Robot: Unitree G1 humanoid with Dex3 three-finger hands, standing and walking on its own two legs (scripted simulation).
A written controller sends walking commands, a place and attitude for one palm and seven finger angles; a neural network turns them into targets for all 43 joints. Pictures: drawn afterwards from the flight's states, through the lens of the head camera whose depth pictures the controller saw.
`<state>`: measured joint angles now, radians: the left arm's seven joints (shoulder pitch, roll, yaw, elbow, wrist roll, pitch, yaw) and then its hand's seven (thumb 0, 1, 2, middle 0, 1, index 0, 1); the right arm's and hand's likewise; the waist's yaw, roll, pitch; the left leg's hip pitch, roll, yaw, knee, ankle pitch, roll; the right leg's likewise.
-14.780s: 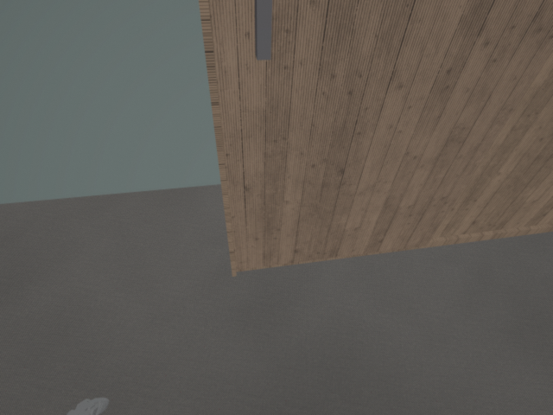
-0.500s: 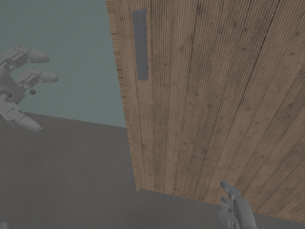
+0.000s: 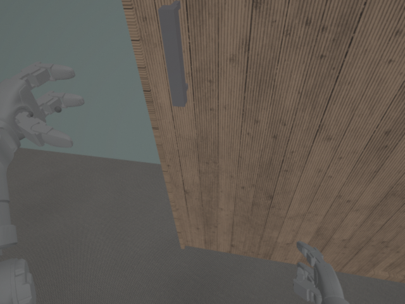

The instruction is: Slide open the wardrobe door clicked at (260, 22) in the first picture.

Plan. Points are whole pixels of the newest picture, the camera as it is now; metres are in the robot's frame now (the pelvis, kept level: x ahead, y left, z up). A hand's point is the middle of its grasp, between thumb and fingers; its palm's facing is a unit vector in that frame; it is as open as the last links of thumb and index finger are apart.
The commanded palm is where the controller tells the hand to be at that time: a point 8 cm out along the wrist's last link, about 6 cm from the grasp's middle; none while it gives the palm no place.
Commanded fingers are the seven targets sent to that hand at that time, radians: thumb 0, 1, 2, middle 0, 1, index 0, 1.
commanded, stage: move the hooked fingers beside the handle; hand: left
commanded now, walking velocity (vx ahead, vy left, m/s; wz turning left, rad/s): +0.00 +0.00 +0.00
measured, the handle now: (178, 56) +0.51 +0.10 +0.27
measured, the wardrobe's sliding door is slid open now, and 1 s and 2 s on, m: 0.00 0.00 0.00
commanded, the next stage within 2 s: none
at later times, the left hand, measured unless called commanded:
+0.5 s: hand (112, 89) +0.38 +0.19 +0.27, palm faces -0.11 -0.99 -0.05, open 14.0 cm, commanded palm +0.37 +0.26 +0.26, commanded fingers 0.00 -0.50 0.30 -0.30 -1.20 -0.30 -1.20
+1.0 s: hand (133, 72) +0.45 +0.18 +0.26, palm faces -0.01 -1.00 +0.01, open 14.0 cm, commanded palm +0.43 +0.23 +0.26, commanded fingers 0.00 -0.50 0.30 -0.30 -1.20 -0.30 -1.20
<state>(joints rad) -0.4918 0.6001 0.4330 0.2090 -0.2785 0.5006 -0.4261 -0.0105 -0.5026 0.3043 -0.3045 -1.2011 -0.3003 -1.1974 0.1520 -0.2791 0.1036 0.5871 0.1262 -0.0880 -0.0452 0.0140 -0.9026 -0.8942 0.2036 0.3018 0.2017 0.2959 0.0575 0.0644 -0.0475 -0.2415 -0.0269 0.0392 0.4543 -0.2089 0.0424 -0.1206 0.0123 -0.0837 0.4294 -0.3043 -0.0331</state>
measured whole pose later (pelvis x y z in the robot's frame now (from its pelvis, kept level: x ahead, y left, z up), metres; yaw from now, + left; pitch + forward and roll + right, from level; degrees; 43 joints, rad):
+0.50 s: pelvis +0.00 +0.00 +0.00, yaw +0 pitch -1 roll +0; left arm -0.70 0.45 0.26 0.35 -0.27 0.38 -0.34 -0.01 -0.50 0.30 -0.30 -1.20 -0.30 -1.20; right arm 0.17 -0.28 0.09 0.65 0.10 -0.06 -0.08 0.01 -0.90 -0.89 0.20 0.30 0.20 0.30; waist 0.03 0.04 -0.03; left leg -0.23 -0.04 0.03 0.43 -0.19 0.05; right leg -0.11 0.01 -0.09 0.41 -0.29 -0.03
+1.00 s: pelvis -0.01 +0.00 +0.00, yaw -1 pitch +2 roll +0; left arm -0.99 0.50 0.28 0.85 -0.18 0.28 -0.24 -0.01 -0.51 0.30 -0.30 -1.20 -0.30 -1.20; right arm 0.27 -0.29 0.05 0.69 0.10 -0.05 -0.08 0.01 -0.90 -0.89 0.20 0.30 0.20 0.30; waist -0.04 0.03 -0.04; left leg -0.28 -0.01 0.05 0.43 -0.19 0.04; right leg -0.16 0.03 -0.07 0.41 -0.28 -0.04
